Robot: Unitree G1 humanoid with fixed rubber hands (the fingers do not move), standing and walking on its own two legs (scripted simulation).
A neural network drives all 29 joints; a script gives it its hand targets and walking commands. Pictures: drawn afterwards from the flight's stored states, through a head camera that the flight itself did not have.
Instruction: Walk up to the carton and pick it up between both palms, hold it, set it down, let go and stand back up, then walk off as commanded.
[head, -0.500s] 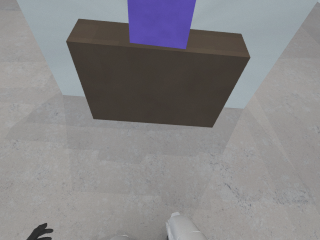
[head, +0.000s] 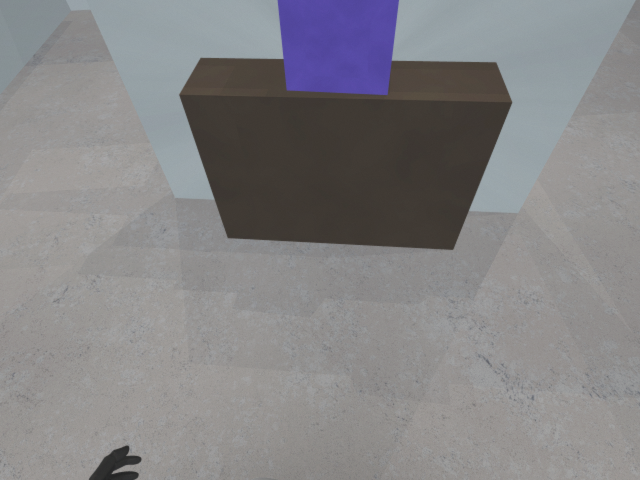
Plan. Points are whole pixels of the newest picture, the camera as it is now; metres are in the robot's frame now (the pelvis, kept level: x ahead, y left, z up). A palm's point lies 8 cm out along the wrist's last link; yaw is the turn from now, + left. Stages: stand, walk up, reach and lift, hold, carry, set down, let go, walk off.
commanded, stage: walk off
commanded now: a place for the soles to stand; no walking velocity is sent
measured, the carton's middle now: (340, 31) +1.17 -0.01 +0.02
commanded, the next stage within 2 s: stand in 1.76 s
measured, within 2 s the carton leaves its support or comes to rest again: neither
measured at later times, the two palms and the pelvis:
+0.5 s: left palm out of the picture +0.06 +0.29 -0.08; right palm out of the picture +0.05 -0.28 -0.10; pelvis -0.05 +0.00 +0.02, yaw -1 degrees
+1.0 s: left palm out of the picture +0.05 +0.29 -0.09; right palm out of the picture +0.03 -0.28 -0.11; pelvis -0.04 +0.01 +0.02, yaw -1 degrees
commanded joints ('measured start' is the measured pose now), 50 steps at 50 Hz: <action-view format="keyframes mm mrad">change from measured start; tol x16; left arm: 1 14 272 64 -63 -16 -10 11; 50 -130 246 42 197 -52 -47 -10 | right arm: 1 23 -113 -52 -75 -5 -71 -14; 50 -174 -130 -15 137 -11 -82 -13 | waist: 1 1 -193 -163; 4 -69 168 -80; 12 -69 20 -234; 22 -39 -171 -40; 50 -40 -77 -155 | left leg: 1 199 48 53 -555 246 36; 3 189 283 -316 -582 154 129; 4 -58 363 -448 -601 75 243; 10 47 150 -23 -365 587 79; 29 32 140 -78 -613 -124 73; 35 92 127 -50 -574 144 50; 50 81 106 -29 -512 90 36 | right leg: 1 23 -169 193 -121 164 -110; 3 -165 13 51 19 -75 12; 4 0 19 109 143 -202 5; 8 98 -38 89 -52 -36 -25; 11 247 -135 220 -207 477 -57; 23 -8 -103 190 -405 -170 -51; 43 134 -82 93 -294 117 -47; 50 75 -71 110 -350 -18 -42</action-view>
